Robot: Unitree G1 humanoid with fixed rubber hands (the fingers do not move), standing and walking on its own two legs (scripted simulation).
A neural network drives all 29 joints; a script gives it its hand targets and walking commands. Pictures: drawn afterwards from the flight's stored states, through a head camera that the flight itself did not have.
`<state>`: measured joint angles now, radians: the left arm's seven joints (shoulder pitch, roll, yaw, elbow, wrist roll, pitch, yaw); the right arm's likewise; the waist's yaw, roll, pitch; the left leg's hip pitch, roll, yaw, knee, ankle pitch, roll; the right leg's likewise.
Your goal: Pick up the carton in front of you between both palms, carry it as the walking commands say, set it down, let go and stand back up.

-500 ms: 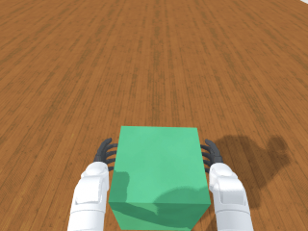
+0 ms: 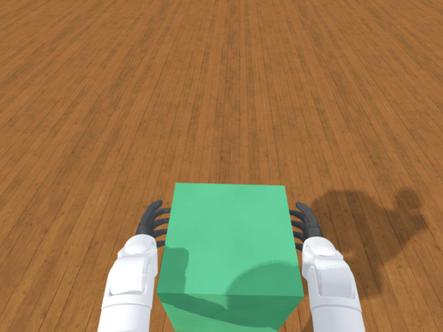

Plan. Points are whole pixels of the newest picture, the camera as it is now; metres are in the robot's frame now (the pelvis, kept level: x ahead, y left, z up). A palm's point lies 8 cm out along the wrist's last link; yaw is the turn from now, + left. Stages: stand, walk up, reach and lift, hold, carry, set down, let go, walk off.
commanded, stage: carry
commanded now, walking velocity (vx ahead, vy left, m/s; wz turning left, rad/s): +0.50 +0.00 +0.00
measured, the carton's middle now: (227, 261) +0.28 +0.00 -0.05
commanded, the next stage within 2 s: none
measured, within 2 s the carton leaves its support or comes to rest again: neither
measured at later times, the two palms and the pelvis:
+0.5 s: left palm (155, 157) +0.52 +0.18 +0.01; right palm (277, 163) +0.50 -0.12 +0.01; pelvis +0.23 +0.05 +0.00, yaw -4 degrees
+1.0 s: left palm (168, 121) +0.63 +0.16 +0.03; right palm (280, 125) +0.62 -0.14 +0.03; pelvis +0.34 +0.03 -0.01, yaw -3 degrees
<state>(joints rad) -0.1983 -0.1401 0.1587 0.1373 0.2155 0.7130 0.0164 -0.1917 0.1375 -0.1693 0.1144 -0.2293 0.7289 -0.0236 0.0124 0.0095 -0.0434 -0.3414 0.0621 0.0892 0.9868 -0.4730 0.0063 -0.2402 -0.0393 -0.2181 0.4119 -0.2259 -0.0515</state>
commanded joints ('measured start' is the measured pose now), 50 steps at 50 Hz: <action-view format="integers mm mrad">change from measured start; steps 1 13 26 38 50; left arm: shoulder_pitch -453 -308 -346 -323 -409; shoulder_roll -879 -751 -892 -788 -868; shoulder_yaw -605 -515 -669 -476 -542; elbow -135 -91 -150 -5 -62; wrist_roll -274 -190 -251 -171 -221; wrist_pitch -42 2 -96 -6 -17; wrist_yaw -210 -170 -190 -189 -207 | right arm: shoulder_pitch -436 -373 -351 -388 -410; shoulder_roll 894 757 889 780 862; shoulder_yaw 609 565 629 533 554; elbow -90 -92 -96 -25 -32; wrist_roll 259 222 277 212 234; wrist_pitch -54 -13 -127 -16 -27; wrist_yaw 217 190 225 201 217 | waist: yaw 7 7 -22 -16 -13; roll -60 -179 131 -65 -3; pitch -237 -146 -390 -291 -349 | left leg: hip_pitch -258 -68 390 214 270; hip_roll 52 -23 227 110 106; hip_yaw -36 136 13 38 39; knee -51 -541 -666 -515 -475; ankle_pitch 104 407 905 632 777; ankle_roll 5 -7 119 -27 -29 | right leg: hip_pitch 342 304 -60 134 135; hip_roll -296 -197 -12 -158 -132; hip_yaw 340 67 115 142 125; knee -248 -110 164 57 128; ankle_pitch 129 406 -111 623 632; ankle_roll -92 -14 67 42 41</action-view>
